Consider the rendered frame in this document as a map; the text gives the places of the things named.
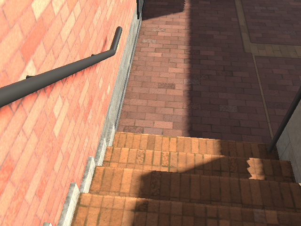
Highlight stairs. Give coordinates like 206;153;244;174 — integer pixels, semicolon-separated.
71;131;301;226

